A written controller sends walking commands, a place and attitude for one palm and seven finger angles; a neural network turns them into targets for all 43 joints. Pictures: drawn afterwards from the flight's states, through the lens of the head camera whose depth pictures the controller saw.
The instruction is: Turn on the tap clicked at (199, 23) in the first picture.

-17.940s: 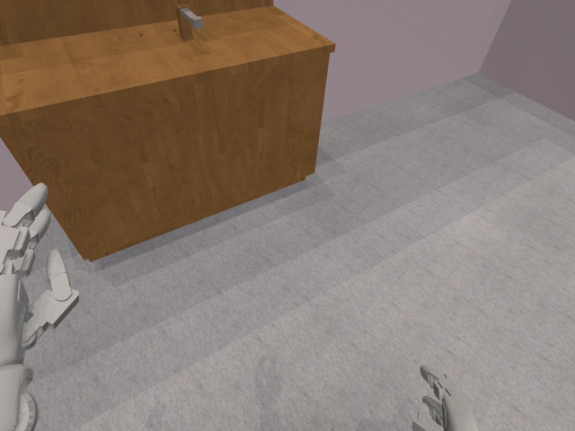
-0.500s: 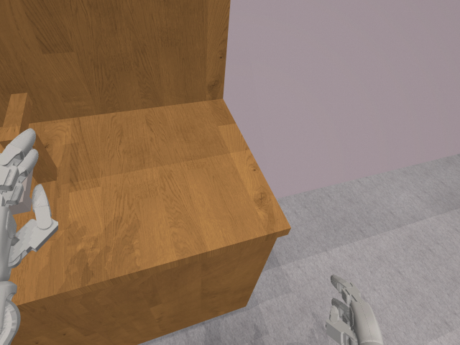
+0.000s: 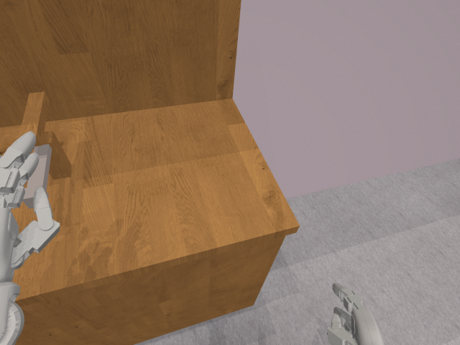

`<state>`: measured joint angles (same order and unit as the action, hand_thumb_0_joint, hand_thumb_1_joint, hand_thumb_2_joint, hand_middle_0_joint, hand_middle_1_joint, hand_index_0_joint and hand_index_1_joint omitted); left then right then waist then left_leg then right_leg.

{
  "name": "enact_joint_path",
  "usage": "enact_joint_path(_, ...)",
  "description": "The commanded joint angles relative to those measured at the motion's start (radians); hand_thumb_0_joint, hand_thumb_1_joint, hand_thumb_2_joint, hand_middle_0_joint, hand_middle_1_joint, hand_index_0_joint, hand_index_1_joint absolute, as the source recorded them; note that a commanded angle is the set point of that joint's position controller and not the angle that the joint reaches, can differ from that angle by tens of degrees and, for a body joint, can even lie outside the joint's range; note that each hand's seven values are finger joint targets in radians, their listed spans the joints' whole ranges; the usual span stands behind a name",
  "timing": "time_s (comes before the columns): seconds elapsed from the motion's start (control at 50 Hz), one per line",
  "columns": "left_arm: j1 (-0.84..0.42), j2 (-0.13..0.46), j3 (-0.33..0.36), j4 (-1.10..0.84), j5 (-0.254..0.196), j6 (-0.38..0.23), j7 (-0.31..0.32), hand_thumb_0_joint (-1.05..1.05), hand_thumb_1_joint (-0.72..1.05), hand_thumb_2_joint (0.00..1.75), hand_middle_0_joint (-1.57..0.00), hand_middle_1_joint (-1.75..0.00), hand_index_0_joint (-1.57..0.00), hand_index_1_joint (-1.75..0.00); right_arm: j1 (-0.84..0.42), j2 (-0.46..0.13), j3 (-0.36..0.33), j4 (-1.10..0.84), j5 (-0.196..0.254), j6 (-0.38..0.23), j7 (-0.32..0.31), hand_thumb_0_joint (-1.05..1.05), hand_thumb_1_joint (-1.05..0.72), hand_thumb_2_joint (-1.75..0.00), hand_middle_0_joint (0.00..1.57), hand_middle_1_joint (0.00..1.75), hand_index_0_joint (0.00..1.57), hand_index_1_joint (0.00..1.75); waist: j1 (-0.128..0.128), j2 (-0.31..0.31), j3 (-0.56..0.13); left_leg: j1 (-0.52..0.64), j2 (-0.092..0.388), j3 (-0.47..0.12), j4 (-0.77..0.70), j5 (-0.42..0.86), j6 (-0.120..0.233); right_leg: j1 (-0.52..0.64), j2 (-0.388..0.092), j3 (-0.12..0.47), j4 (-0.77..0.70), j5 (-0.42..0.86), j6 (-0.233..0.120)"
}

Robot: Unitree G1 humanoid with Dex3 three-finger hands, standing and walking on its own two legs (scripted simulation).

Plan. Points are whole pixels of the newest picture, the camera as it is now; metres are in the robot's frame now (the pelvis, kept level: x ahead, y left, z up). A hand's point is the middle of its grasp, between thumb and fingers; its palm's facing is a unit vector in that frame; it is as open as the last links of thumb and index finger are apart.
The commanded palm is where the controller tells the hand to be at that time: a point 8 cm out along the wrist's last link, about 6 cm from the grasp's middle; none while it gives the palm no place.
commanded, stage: look again from close up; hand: left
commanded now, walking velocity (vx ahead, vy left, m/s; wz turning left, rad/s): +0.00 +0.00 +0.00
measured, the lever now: (35, 196) +0.32 +0.37 +0.06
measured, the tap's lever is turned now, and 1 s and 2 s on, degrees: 0 0 0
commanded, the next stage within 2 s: come to a stop and stand still in 0.04 s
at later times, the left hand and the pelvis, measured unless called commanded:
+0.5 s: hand (65, 236) +0.21 +0.23 +0.15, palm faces +0.30 -0.87 -0.39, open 7.4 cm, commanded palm +0.15 +0.27 +0.17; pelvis -0.01 -0.01 +0.00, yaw +0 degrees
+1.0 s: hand (52, 221) +0.23 +0.25 +0.16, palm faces +0.36 -0.86 -0.36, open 7.5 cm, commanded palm +0.17 +0.28 +0.17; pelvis +0.00 +0.00 +0.00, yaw +0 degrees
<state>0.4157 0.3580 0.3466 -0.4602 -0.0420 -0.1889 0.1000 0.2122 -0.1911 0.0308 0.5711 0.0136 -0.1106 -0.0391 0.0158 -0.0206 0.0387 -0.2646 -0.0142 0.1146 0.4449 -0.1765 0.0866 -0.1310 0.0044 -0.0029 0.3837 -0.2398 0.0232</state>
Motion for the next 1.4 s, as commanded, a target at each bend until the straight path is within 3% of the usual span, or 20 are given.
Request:
enact_joint_path(0.0, -0.079, 0.162, 0.102, -0.22, 0.002, -0.076, 0.021, 0.0, 0.9, 0.9, -0.2, -0.3, -0.2, -0.3, -0.092, -0.137, -0.062, -0.161, -0.001, -0.061, -0.009, 0.0, -0.9, -0.9, 0.2, 0.3, 0.2, 0.3, -0.001, 0.106, -0.127, 0.083, 0.147, -0.194, -0.161, -0.13, -0.06, -0.031, -0.035, 0.029, -0.033, 0.056, -0.04)
enact_joint_path(0.14, -0.054, 0.183, 0.128, -0.219, 0.002, -0.069, 0.026, 0.0, 0.9, 0.9, -0.2, -0.3, -0.2, -0.3, -0.098, -0.133, -0.064, -0.154, 0.004, -0.061, -0.012, 0.0, -0.9, -0.9, 0.2, 0.3, 0.2, 0.3, 0.0, 0.081, -0.139, 0.111, 0.136, -0.174, -0.124, -0.044, -0.066, -0.033, -0.046, 0.032, -0.049, 0.098, -0.041)
enact_joint_path(0.16, -1.068, 0.954, 0.671, -0.443, 0.153, -0.17, 0.025, 0.0, 0.9, 0.9, -0.2, -0.3, -0.2, -0.3, -0.036, -0.165, -0.058, -0.147, -0.071, -0.092, 0.009, 0.0, -0.9, -0.9, 0.2, 0.3, 0.2, 0.3, 0.024, -0.083, 0.032, -0.054, 0.149, -0.154, 0.06, 0.056, -0.041, -0.245, -0.118, 0.094, -0.08, 0.178, -0.05)
enact_joint_path(0.18, -0.471, 0.324, 0.266, 0.155, 0.047, -0.127, -0.025, 0.0, 0.9, 0.9, -0.2, -0.3, -0.2, -0.3, -0.094, -0.051, -0.023, -0.074, -0.027, -0.087, 0.004, 0.0, -0.9, -0.9, 0.2, 0.3, 0.2, 0.3, -0.005, -0.038, -0.155, 0.127, 0.084, -0.179, -0.001, 0.163, -0.05, -0.221, -0.114, 0.113, -0.009, 0.129, -0.103)
enact_joint_path(0.2, -0.214, 0.192, 0.165, 0.163, 0.018, -0.117, -0.04, 0.0, 0.9, 0.9, -0.2, -0.3, -0.2, -0.3, -0.033, -0.135, -0.085, -0.133, -0.006, -0.106, 0.009, 0.0, -0.9, -0.9, 0.2, 0.3, 0.2, 0.3, 0.03, 0.08, -0.197, 0.211, 0.102, -0.127, -0.002, 0.175, -0.063, -0.167, -0.08, 0.167, -0.026, 0.172, -0.076)
enact_joint_path(0.22, -0.177, 0.165, 0.103, -0.039, -0.004, -0.13, -0.044, 0.0, 0.9, 0.9, -0.2, -0.3, -0.2, -0.3, -0.021, -0.143, -0.09, -0.146, 0.003, -0.105, 0.022, 0.0, -0.9, -0.9, 0.2, 0.3, 0.2, 0.3, 0.02, 0.155, -0.233, 0.213, 0.112, -0.148, -0.033, 0.185, -0.053, -0.108, -0.078, 0.131, 0.014, 0.158, -0.057)
enact_joint_path(0.24, -0.091, 0.067, 0.034, -0.081, -0.02, -0.128, -0.043, 0.0, 0.9, 0.9, -0.2, -0.3, -0.2, -0.3, -0.053, -0.124, -0.089, -0.145, 0.016, -0.109, 0.041, 0.0, -0.9, -0.9, 0.2, 0.3, 0.2, 0.3, 0.022, 0.228, -0.267, 0.251, 0.136, -0.149, -0.046, 0.236, -0.049, -0.092, -0.058, 0.076, 0.082, 0.136, -0.054)
enact_joint_path(0.28, -0.046, 0.134, 0.058, -0.199, -0.007, -0.122, -0.026, 0.0, 0.9, 0.9, -0.2, -0.3, -0.2, -0.3, -0.063, -0.141, -0.091, -0.165, 0.008, -0.11, 0.061, 0.0, -0.9, -0.9, 0.2, 0.3, 0.2, 0.3, 0.028, 0.159, -0.234, 0.166, 0.18, -0.183, -0.083, 0.159, -0.036, -0.082, -0.048, 0.045, 0.108, 0.048, -0.041)
enact_joint_path(0.32, -0.018, 0.183, 0.109, -0.213, -0.006, -0.118, -0.01, 0.0, 0.9, 0.9, -0.2, -0.3, -0.2, -0.3, -0.068, -0.139, -0.082, -0.174, 0.007, -0.109, 0.055, 0.0, -0.9, -0.9, 0.2, 0.3, 0.2, 0.3, 0.024, 0.047, -0.184, 0.063, 0.172, -0.19, -0.103, -0.001, -0.04, -0.054, -0.049, 0.046, 0.074, 0.031, -0.038)
enact_joint_path(0.38, -0.043, 0.231, 0.182, -0.212, -0.014, -0.119, 0.01, 0.0, 0.9, 0.9, -0.2, -0.3, -0.2, -0.3, -0.078, -0.135, -0.073, -0.18, 0.008, -0.097, 0.028, 0.0, -0.9, -0.9, 0.2, 0.3, 0.2, 0.3, 0.012, 0.022, -0.146, 0.028, 0.145, -0.181, -0.106, -0.106, -0.047, -0.066, -0.049, 0.044, 0.037, 0.01, -0.043)
enact_joint_path(0.44, -0.119, 0.28, 0.227, -0.22, -0.016, -0.125, 0.016, 0.0, 0.9, 0.9, -0.2, -0.3, -0.2, -0.3, -0.094, -0.13, -0.063, -0.174, 0.005, -0.09, 0.002, 0.0, -0.9, -0.9, 0.2, 0.3, 0.2, 0.3, 0.007, 0.058, -0.113, 0.04, 0.131, -0.171, -0.104, -0.152, -0.049, -0.1, -0.051, 0.061, -0.001, -0.007, -0.046)
enact_joint_path(0.52, -0.152, 0.189, 0.134, -0.192, -0.008, -0.128, 0.007, 0.0, 0.9, 0.9, -0.2, -0.3, -0.2, -0.3, -0.074, -0.129, -0.063, -0.159, 0.003, -0.105, 0.001, 0.0, -0.9, -0.9, 0.2, 0.3, 0.2, 0.3, 0.001, 0.106, -0.123, 0.084, 0.116, -0.159, -0.088, -0.146, -0.048, -0.105, -0.051, 0.086, -0.036, 0.01, -0.051)
enact_joint_path(0.6, -0.147, 0.139, 0.072, -0.178, 0.006, -0.112, 0.008, 0.0, 0.9, 0.9, -0.2, -0.3, -0.2, -0.3, -0.079, -0.137, -0.065, -0.145, -0.002, -0.111, 0.007, 0.0, -0.9, -0.9, 0.2, 0.3, 0.2, 0.3, 0.0, 0.061, -0.126, 0.116, 0.112, -0.151, -0.073, -0.084, -0.051, -0.109, -0.048, 0.089, -0.059, 0.054, -0.047)
enact_joint_path(0.66, -0.12, 0.133, 0.07, -0.148, 0.011, -0.098, 0.012, 0.0, 0.9, 0.9, -0.2, -0.3, -0.2, -0.3, -0.087, -0.136, -0.061, -0.141, -0.005, -0.099, 0.006, 0.0, -0.9, -0.9, 0.2, 0.3, 0.2, 0.3, 0.0, 0.058, -0.11, 0.105, 0.112, -0.15, -0.081, -0.07, -0.052, -0.107, -0.048, 0.079, -0.067, 0.068, -0.045)
enact_joint_path(0.74, -0.113, 0.203, 0.141, -0.206, 0.009, -0.1, 0.02, 0.0, 0.9, 0.9, -0.2, -0.3, -0.2, -0.3, -0.105, -0.129, -0.058, -0.152, -0.005, -0.088, 0.0, 0.0, -0.9, -0.9, 0.2, 0.3, 0.2, 0.3, 0.006, 0.101, -0.13, 0.114, 0.119, -0.153, -0.088, -0.02, -0.056, -0.08, -0.046, 0.059, -0.046, 0.099, -0.045)
enact_joint_path(0.76, -0.096, 0.176, 0.122, -0.194, 0.003, -0.099, 0.016, 0.0, 0.9, 0.9, -0.2, -0.3, -0.2, -0.3, -0.095, -0.129, -0.056, -0.154, -0.009, -0.083, 0.0, 0.0, -0.9, -0.9, 0.2, 0.3, 0.2, 0.3, 0.003, 0.079, -0.133, 0.098, 0.119, -0.158, -0.089, -0.014, -0.053, -0.062, -0.044, 0.05, -0.043, 0.106, -0.044)
enact_joint_path(0.94, -0.041, 0.179, 0.131, -0.221, -0.007, -0.086, 0.012, 0.0, 0.9, 0.9, -0.2, -0.3, -0.2, -0.3, -0.091, -0.126, -0.057, -0.158, 0.0, -0.076, -0.002, 0.0, -0.9, -0.9, 0.2, 0.3, 0.2, 0.3, 0.004, 0.092, -0.174, 0.167, 0.137, -0.151, -0.068, 0.171, -0.068, -0.048, -0.042, 0.024, -0.013, 0.181, -0.037)
enact_joint_path(0.96, -0.048, 0.151, 0.102, -0.21, -0.006, -0.084, 0.008, 0.0, 0.9, 0.9, -0.2, -0.3, -0.2, -0.3, -0.08, -0.135, -0.059, -0.155, -0.005, -0.073, -0.001, 0.0, -0.9, -0.9, 0.2, 0.3, 0.2, 0.3, -0.002, 0.086, -0.165, 0.154, 0.138, -0.15, -0.076, 0.154, -0.065, -0.049, -0.037, 0.023, -0.012, 0.171, -0.036)
enact_joint_path(1.2, -0.091, 0.171, 0.109, -0.24, 0.002, -0.083, 0.02, 0.0, 0.9, 0.9, -0.2, -0.3, -0.2, -0.3, -0.091, -0.133, -0.059, -0.16, -0.004, -0.071, -0.007, 0.0, -0.9, -0.9, 0.2, 0.3, 0.2, 0.3, 0.0, 0.12, -0.133, 0.089, 0.152, -0.191, -0.149, -0.1, -0.063, -0.032, -0.037, 0.026, -0.02, 0.064, -0.04)
enact_joint_path(1.38, -0.064, 0.161, 0.105, -0.208, 0.002, -0.075, 0.021, 0.0, 0.9, 0.9, -0.2, -0.3, -0.2, -0.3, -0.086, -0.132, -0.064, -0.16, 0.0, -0.069, -0.008, 0.0, -0.9, -0.9, 0.2, 0.3, 0.2, 0.3, -0.003, 0.1, -0.124, 0.081, 0.145, -0.186, -0.148, -0.119, -0.063, -0.03, -0.041, 0.031, -0.041, 0.068, -0.04)
